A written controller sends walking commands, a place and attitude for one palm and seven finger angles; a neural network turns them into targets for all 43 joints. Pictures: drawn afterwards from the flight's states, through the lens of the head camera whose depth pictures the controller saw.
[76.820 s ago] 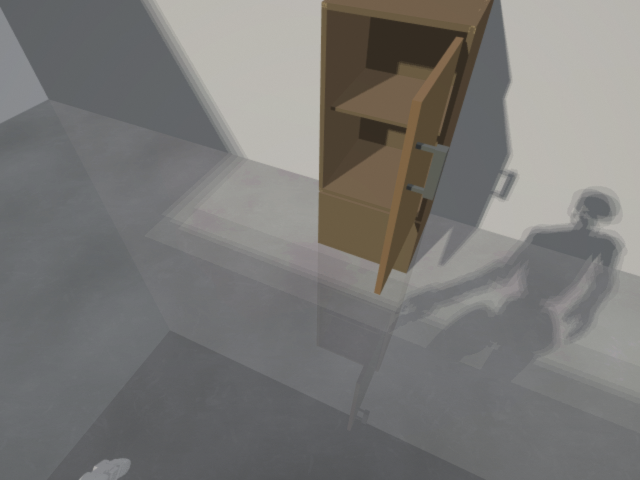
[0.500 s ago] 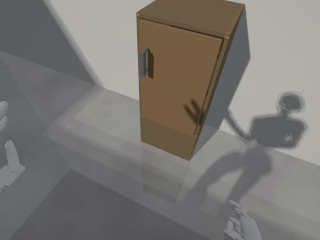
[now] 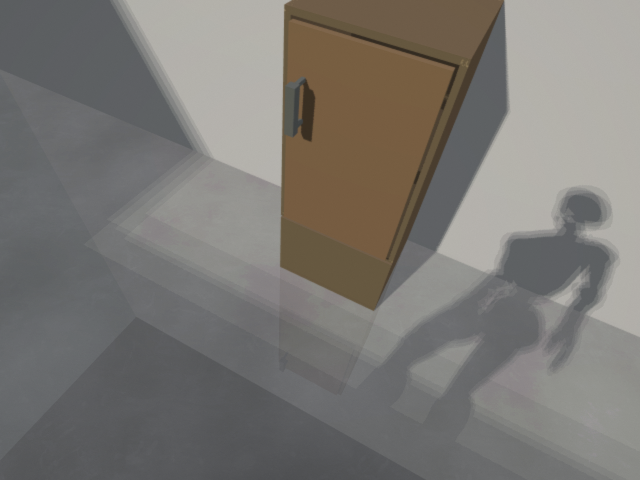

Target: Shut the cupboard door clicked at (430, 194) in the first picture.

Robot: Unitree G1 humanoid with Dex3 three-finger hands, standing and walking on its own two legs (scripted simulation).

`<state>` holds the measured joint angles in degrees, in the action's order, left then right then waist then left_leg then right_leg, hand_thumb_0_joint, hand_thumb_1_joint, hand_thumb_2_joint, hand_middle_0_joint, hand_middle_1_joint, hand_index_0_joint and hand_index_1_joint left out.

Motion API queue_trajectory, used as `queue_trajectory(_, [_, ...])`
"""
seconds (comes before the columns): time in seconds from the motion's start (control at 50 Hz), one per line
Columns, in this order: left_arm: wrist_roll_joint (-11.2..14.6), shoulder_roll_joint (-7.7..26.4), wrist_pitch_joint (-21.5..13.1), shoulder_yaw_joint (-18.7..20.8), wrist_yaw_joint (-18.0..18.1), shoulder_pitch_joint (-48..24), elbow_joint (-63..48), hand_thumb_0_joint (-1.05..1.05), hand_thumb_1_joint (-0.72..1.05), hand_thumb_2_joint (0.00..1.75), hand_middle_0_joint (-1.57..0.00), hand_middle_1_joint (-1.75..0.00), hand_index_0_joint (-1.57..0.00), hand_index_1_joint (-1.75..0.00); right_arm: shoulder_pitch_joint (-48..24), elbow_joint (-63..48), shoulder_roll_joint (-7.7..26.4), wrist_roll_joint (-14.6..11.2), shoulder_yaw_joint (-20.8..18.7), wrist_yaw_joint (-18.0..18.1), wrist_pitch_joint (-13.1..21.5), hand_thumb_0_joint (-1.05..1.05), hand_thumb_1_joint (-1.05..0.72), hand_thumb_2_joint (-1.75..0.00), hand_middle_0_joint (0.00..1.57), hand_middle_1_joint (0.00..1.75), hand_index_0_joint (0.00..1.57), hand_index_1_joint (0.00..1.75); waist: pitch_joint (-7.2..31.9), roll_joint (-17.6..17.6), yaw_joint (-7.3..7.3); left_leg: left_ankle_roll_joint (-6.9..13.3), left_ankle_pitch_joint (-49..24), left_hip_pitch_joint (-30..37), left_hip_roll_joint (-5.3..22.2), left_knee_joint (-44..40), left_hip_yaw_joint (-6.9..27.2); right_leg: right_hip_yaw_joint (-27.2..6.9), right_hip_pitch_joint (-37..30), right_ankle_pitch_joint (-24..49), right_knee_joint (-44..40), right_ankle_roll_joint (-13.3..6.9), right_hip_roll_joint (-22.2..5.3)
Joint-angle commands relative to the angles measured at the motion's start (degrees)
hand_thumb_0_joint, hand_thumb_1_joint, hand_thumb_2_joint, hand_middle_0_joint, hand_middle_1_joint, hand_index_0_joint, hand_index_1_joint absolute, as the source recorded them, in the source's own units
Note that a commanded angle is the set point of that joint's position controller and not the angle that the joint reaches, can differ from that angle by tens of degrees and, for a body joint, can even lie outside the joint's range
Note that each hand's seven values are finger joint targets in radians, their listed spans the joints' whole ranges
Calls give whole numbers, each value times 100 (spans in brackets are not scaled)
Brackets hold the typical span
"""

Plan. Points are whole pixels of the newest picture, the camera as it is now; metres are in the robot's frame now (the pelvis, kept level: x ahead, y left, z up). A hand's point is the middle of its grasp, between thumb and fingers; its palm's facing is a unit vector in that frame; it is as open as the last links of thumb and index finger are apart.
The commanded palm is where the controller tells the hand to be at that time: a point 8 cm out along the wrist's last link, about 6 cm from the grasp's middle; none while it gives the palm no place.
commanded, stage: let the arm hang, fingers relaxed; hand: left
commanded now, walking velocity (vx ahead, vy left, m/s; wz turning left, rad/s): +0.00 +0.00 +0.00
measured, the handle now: (296, 106) +0.89 +0.10 -0.02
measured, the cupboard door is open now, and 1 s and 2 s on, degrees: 0 0 0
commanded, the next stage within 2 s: look to check the result in 0.68 s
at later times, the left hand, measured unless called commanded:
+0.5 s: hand out of the picture +0.00 +0.19 -0.17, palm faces +0.01 -0.98 -0.21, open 7.4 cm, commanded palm none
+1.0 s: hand out of the picture -0.02 +0.18 -0.17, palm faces +0.02 -0.98 -0.20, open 7.4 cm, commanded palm none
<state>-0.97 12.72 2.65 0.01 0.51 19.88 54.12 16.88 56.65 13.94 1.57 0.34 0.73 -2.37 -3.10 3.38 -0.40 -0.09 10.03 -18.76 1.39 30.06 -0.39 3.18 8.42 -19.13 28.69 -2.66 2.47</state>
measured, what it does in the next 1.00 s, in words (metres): stands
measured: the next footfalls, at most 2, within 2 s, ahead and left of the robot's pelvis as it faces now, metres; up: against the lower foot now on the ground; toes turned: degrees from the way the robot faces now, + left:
none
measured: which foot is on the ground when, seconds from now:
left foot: down 0.00-1.00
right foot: down 0.00-1.00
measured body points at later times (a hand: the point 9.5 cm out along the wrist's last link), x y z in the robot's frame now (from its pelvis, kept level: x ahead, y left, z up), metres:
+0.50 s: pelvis +0.00 +0.01 +0.01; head -0.01 +0.01 +0.46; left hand +0.00 +0.24 -0.15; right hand +0.00 -0.21 -0.16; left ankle +0.07 +0.12 -0.73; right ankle -0.04 -0.09 -0.73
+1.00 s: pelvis +0.02 +0.01 +0.01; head +0.03 +0.00 +0.46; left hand -0.02 +0.23 -0.15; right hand +0.00 -0.21 -0.15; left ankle +0.07 +0.12 -0.73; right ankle -0.04 -0.09 -0.73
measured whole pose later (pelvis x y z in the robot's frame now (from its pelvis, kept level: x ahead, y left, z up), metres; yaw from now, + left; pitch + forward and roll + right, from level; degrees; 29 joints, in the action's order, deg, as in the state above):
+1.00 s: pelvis +0.02 +0.01 +0.01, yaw -1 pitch -2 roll +0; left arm -0.8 8.5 0.0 0.9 2.0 19.5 65.8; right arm 16.5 64.6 7.8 0.8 -0.2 2.2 -0.7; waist -2.1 -0.2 -0.1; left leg 0.4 8.9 -13.6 0.6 24.0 -2.2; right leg 1.4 3.8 -17.3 22.7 -1.9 1.6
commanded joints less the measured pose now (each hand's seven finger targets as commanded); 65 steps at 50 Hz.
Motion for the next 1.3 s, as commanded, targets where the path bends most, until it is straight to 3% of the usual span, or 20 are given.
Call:
queue_trajectory(0.0, [38, 790, -289, 251, 44, -59, 66, 0, 90, 90, -20, -30, -20, -30, -176, -203, 613, -47, -147, 101, 243, 0, -90, -90, 20, 30, 20, 30, 423, -1135, -6, 181, -308, 762, 421, -590, 572, -893, 297, 518, -1054, -187, -787])
queue_trajectory(0.12, [37, 581, -278, 211, 67, 15, 669, 0, 90, 90, -20, -30, -20, -30, 104, 213, 566, -60, -192, 138, 210, 0, -90, -90, 20, 30, 20, 30, -135, -356, -35, 194, 123, 794, 458, -844, 578, -774, 632, 58, -1306, -163, -735])
queue_trajectory(0.22, [32, 464, -274, 193, 102, 107, 864, 0, 90, 90, -20, -30, -20, -30, 225, 402, 430, -49, -186, 137, 197, 0, -90, -90, 20, 30, 20, 30, -199, -116, -25, 200, 201, 802, 449, -959, 538, -733, 649, 17, -1281, -129, -721])
queue_trajectory(0.42, [17, 281, -277, 156, 144, 215, 941, 0, 90, 90, -20, -30, -20, -30, 227, 556, 121, -47, -147, 118, 182, 0, -90, -90, 20, 30, 20, 30, -477, -169, -15, 169, 127, 782, 408, -1044, 428, -748, 835, 103, -1268, -52, -736])
queue_trajectory(0.64, [29, 130, -300, 167, 151, 285, 986, 0, 90, 90, -20, -30, -20, -30, 271, 582, -1, -53, -123, 156, 233, 0, -90, -90, 20, 30, 20, 30, -229, -618, -2, 151, -187, 850, 400, -1036, 403, -712, 526, 529, -1199, -39, -718])
queue_trajectory(0.9, [34, 80, -339, 175, 172, 361, 1069, 0, 90, 90, -20, -30, -20, -30, 294, 621, 52, -72, -150, 185, 261, 0, -90, -90, 20, 30, 20, 30, -107, -292, -2, 199, -676, 1068, 448, -907, 384, -666, 407, 899, -1201, -29, -733])
queue_trajectory(1.28, [25, 291, -367, 193, 177, 250, 1006, 0, 90, 90, -20, -30, -20, -30, 6, 598, 224, -70, -158, 167, 254, 0, -90, -90, 20, 30, 20, 30, -217, -312, 6, 179, -825, 1155, 448, -886, 345, -693, 314, 1246, -1306, -15, -792])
